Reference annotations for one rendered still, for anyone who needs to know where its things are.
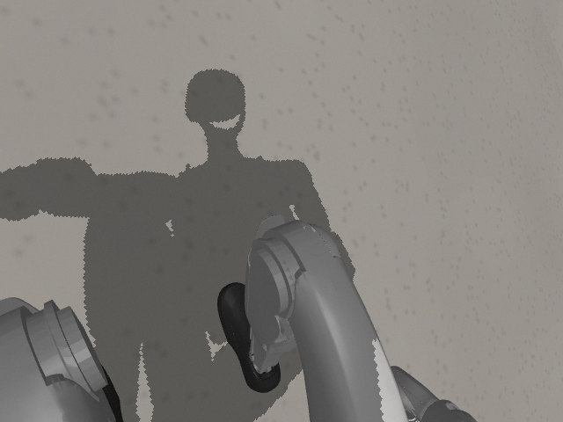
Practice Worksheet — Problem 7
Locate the left robot foot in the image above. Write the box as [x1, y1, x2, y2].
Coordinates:
[101, 365, 123, 422]

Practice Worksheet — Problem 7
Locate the right robot arm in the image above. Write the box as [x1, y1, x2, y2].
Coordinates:
[421, 400, 477, 422]

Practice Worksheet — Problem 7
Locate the right robot hand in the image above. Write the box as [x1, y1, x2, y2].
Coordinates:
[391, 366, 439, 422]

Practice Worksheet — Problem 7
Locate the right robot foot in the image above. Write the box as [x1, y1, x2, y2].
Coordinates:
[217, 282, 281, 393]

